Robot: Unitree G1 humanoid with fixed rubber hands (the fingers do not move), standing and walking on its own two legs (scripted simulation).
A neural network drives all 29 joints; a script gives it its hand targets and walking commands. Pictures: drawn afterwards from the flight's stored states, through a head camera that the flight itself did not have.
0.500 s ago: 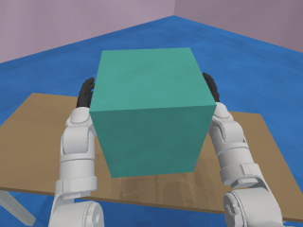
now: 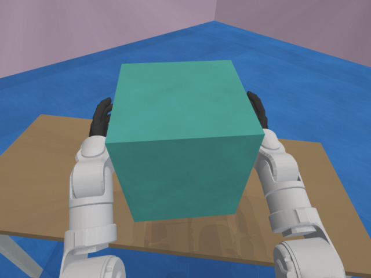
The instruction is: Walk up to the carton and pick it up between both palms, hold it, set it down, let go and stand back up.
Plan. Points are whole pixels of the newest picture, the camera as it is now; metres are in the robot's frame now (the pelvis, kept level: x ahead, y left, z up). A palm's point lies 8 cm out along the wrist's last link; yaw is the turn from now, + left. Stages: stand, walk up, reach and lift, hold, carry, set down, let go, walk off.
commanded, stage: hold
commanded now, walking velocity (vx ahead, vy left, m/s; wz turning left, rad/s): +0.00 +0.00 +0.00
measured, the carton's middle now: (181, 143) +0.35 +0.00 +0.15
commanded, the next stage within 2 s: none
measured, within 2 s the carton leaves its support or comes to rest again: neither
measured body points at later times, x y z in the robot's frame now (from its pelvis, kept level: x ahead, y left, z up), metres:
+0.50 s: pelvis -0.01 +0.00 +0.00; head -0.06 +0.02 +0.45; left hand +0.36 +0.16 +0.17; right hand +0.37 -0.16 +0.18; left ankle +0.00 +0.13 -0.75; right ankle +0.03 -0.14 -0.75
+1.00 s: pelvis +0.00 +0.00 +0.00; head -0.04 +0.02 +0.45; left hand +0.37 +0.16 +0.17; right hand +0.37 -0.16 +0.18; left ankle +0.00 +0.13 -0.75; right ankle +0.03 -0.14 -0.75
